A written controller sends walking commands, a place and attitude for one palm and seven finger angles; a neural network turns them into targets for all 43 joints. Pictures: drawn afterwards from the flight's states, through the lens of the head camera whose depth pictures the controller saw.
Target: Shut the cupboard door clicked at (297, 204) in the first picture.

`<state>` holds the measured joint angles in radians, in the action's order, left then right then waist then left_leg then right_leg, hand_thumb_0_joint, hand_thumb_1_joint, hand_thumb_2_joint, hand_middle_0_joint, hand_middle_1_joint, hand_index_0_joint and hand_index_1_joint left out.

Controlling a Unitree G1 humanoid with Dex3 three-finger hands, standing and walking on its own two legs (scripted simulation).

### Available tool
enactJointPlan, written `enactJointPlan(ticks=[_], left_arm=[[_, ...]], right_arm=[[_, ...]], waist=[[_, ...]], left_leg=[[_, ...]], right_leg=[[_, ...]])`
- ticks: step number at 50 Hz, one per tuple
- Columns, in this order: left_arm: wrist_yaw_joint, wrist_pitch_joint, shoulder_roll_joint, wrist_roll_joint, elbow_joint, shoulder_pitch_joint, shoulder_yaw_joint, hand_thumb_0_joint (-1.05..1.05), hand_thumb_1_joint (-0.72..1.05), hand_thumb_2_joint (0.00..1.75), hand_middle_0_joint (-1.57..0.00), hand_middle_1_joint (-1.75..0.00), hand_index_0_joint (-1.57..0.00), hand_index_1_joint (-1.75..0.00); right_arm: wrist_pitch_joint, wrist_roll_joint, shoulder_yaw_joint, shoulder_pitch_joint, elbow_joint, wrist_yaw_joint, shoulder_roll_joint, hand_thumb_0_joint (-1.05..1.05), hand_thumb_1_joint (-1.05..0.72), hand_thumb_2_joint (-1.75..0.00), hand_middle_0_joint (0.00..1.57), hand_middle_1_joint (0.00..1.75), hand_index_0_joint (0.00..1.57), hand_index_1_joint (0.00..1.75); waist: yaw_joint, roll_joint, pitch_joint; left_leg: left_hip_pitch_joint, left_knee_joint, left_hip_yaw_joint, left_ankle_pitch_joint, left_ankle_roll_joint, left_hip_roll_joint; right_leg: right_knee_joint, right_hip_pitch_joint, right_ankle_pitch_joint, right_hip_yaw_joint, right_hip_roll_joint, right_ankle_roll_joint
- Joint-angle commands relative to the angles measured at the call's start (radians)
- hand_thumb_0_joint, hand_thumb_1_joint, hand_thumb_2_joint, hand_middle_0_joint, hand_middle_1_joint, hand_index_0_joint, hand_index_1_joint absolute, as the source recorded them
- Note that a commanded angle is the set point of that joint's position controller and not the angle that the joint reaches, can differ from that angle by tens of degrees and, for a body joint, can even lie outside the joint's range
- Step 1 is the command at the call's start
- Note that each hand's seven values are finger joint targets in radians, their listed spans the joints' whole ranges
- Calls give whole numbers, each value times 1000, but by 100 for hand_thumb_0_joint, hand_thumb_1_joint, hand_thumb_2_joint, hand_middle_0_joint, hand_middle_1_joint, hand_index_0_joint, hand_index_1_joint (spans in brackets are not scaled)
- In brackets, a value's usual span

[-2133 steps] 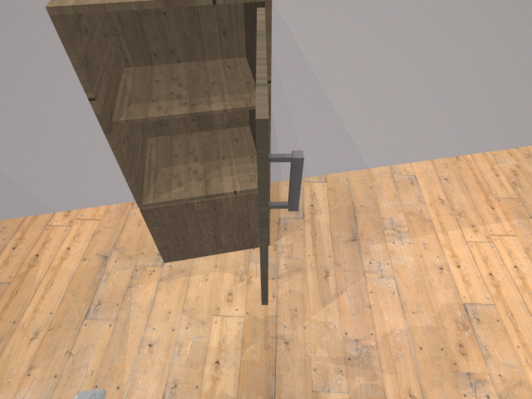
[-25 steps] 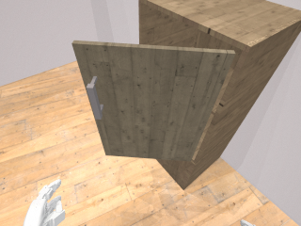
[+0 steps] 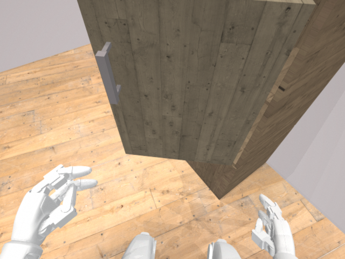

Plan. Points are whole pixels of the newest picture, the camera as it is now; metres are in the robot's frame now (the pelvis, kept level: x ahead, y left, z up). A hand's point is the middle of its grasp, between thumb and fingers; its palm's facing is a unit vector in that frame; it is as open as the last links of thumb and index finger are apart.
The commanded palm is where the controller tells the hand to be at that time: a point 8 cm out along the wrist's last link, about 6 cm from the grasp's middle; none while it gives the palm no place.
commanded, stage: raise the hand and make a fist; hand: left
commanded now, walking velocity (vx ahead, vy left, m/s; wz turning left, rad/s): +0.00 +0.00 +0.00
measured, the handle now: (111, 74) +0.48 +0.21 +0.15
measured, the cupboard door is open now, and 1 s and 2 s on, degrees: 48 48 48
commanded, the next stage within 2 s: bring the fist close to the handle in 1.30 s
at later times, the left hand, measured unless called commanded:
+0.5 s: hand (73, 184) +0.22 +0.21 +0.11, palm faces +0.03 -1.00 -0.06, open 3.2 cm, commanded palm +0.19 +0.26 +0.12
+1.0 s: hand (86, 149) +0.27 +0.19 +0.16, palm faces +0.03 -1.00 -0.06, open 3.1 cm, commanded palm +0.24 +0.24 +0.16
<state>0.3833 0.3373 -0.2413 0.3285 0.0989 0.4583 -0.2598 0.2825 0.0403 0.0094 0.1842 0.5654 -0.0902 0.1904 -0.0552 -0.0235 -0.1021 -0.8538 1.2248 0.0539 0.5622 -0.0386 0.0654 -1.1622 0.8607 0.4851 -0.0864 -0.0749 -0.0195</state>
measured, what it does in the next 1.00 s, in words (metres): rises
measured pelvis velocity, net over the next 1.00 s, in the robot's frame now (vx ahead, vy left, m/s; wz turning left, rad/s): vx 0.04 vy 0.00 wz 0.00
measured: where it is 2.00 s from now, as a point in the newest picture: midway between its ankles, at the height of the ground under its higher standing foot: outside the picture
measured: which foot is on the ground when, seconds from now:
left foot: down 0.00-1.00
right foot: down 0.00-1.00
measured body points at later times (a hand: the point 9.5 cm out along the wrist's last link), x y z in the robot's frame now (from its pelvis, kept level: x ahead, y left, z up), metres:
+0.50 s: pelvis +0.02 +0.01 +0.03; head +0.05 +0.01 +0.48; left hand +0.21 +0.26 +0.12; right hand +0.20 -0.23 -0.02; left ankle +0.03 +0.14 -0.64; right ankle +0.05 -0.14 -0.64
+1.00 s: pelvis +0.04 +0.00 +0.06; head +0.05 -0.01 +0.51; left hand +0.26 +0.24 +0.16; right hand +0.22 -0.23 -0.01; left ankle +0.03 +0.14 -0.64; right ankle +0.05 -0.14 -0.64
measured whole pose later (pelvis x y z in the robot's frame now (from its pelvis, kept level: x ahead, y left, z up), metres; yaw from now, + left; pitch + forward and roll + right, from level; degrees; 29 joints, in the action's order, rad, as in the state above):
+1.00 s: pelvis +0.04 +0.00 +0.06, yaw +0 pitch +5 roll -1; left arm 0.24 0.17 -0.24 0.28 0.11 0.32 -0.20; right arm 0.25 0.04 -0.03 0.27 0.55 -0.08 0.24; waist -0.02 -0.04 -0.08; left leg -0.48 0.85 0.01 0.46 -0.03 0.05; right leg -0.83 0.51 0.40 -0.07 -0.08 -0.03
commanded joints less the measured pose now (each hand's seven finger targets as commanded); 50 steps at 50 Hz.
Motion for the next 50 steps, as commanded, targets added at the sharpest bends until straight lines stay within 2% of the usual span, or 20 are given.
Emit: enactJointPlan(ticks=[1, 7, 8, 11, 13, 14, 18, 20, 24, 27, 28, 30, 32, 34, 36, 40, 42, 45, 47, 50], left_arm=[[-31, 6, -148, 30, 201, 23, -95, 0, 90, 90, -77, -92, -77, -92], [-69, 19, -142, 26, 215, 19, -74, 0, 90, 90, -88, -104, -88, -104], [-71, 28, -132, 21, 226, 10, -56, 0, 90, 90, -90, -106, -90, -106], [-83, 47, -135, 12, 236, -2, -47, 0, 90, 90, -95, -112, -95, -112], [-86, 49, -142, 5, 259, -16, -38, 0, 90, 90, -99, -116, -99, -116], [-89, 45, -145, 3, 252, -19, -37, 0, 90, 90, -101, -118, -101, -118], [-99, 29, -143, 0, 260, -35, -34, 0, 90, 90, -108, -126, -108, -126], [-103, 16, -141, 2, 250, -47, -32, 0, 90, 90, -112, -130, -112, -130], [-117, -9, -140, -9, 266, -75, -23, 0, 90, 90, -119, -138, -119, -138], [-128, -29, -151, -16, 250, -79, -34, 0, 90, 90, -124, -144, -124, -144], [-126, -33, -131, -15, 257, -88, -15, 0, 90, 90, -126, -146, -126, -146], [-126, -40, -132, -14, 258, -99, -20, 0, 90, 90, -130, -150, -130, -150], [-129, -54, -145, -18, 239, -121, -29, 0, 90, 90, -130, -150, -130, -150], [-130, -55, -136, -21, 267, -144, -17, 0, 90, 90, -130, -150, -130, -150], [-134, -60, -134, -23, 269, -153, -17, 0, 90, 90, -130, -150, -130, -150], [-140, -75, -131, -30, 272, -203, -4, 0, 90, 90, -130, -150, -130, -150], [-146, -87, -150, -30, 249, -214, -22, 0, 90, 90, -130, -150, -130, -150], [-145, -102, -130, -29, 248, -246, -6, 0, 90, 90, -130, -150, -130, -150], [-148, -112, -142, -30, 203, -206, -28, 0, 90, 90, -130, -150, -130, -150], [-144, -109, -125, -29, 209, -206, -18, 0, 90, 90, -130, -150, -130, -150]], right_arm=[[41, 6, 60, -35, -189, -9, 144, 0, -90, -90, 20, 30, 20, 30], [33, -2, 44, -22, -209, -1, 148, 0, -90, -90, 20, 30, 20, 30], [35, -1, 43, -14, -209, 0, 152, 0, -90, -90, 20, 30, 20, 30], [41, 1, 43, 0, -209, 1, 157, 0, -90, -90, 20, 30, 20, 30], [42, 0, 37, 6, -211, 0, 159, 0, -90, -90, 20, 30, 20, 30], [42, 2, 37, 9, -209, -1, 160, 0, -90, -90, 20, 30, 20, 30], [40, 3, 32, 12, -208, -2, 162, 0, -90, -90, 20, 30, 20, 30], [37, 5, 31, 11, -206, -4, 162, 0, -90, -90, 20, 30, 20, 30], [35, 4, 22, 14, -209, -1, 162, 0, -90, -90, 20, 30, 20, 30], [33, 1, 21, 15, -204, -1, 164, 0, -90, -90, 20, 30, 20, 30], [33, 1, 17, 15, -206, 1, 162, 0, -90, -90, 20, 30, 20, 30], [33, 2, 19, 17, -204, 2, 164, 0, -90, -90, 20, 30, 20, 30], [30, 1, 15, 17, -197, 1, 165, 0, -90, -90, 20, 30, 20, 30], [33, 1, 12, 18, -199, 4, 163, 0, -90, -90, 20, 30, 20, 30], [35, 1, 13, 18, -196, 5, 163, 0, -90, -90, 20, 30, 20, 30], [34, 3, 8, 18, -186, 4, 165, 0, -90, -90, 20, 30, 20, 30], [32, 3, 6, 14, -178, 1, 167, 0, -90, -90, 20, 30, 20, 30], [33, 6, 6, 9, -178, 1, 164, 0, -90, -90, 20, 30, 20, 30], [30, 5, 7, 7, -171, 2, 166, 0, -90, -90, 20, 30, 20, 30], [30, 4, 11, 5, -178, 6, 163, 0, -90, -90, 20, 30, 20, 30]], waist=[[23, -4, -188], [24, 12, -135], [30, -11, -137], [36, -3, -131], [34, -47, -143], [39, -28, -131], [37, -49, -135], [42, -23, -113], [38, -57, -123], [40, -15, -113], [41, -34, -120], [43, -13, -127], [44, 1, -102], [44, -30, -131], [44, -13, -138], [49, -28, -121], [46, 3, -108], [45, -11, -111], [35, 29, -96], [34, 24, -105]], left_leg=[[89, -275, -26, -191, 46, -72], [100, -317, -25, -186, 45, -74], [115, -327, -24, -180, 43, -75], [133, -347, -25, -163, 43, -74], [161, -357, -27, -191, 46, -77], [164, -364, -27, -183, 45, -75], [196, -388, -28, -202, 45, -77], [203, -399, -31, -198, 44, -76], [246, -425, -31, -234, 42, -73], [261, -436, -31, -267, 43, -70], [272, -441, -33, -279, 42, -73], [287, -444, -39, -304, 41, -72], [291, -453, -36, -308, 42, -70], [321, -462, -41, -334, 42, -72], [336, -468, -43, -360, 41, -71], [362, -490, -44, -361, 41, -70], [365, -498, -46, -354, 43, -70], [385, -513, -54, -367, 42, -72], [380, -521, -55, -374, 43, -72], [387, -526, -69, -378, 41, -77]], right_leg=[[253, -203, -14, 47, 72, 25], [286, -229, -8, 38, 74, 31], [285, -224, -8, 34, 73, 32], [301, -228, 2, 31, 71, 30], [299, -247, -43, 27, 72, 34], [308, -245, -39, 25, 72, 31], [323, -280, -71, 20, 73, 33], [339, -285, -73, 17, 73, 28], [347, -320, -128, 8, 74, 30], [358, -346, -172, 3, 76, 27], [360, -356, -189, 2, 73, 27], [368, -369, -222, 3, 72, 24], [381, -381, -228, 2, 72, 24], [384, -398, -261, 2, 68, 23], [387, -412, -293, -2, 68, 21], [410, -426, -297, -1, 67, 21], [430, -445, -291, 4, 65, 21], [445, -458, -313, 6, 62, 17], [457, -481, -317, 8, 60, 19], [465, -488, -332, 13, 56, 14]])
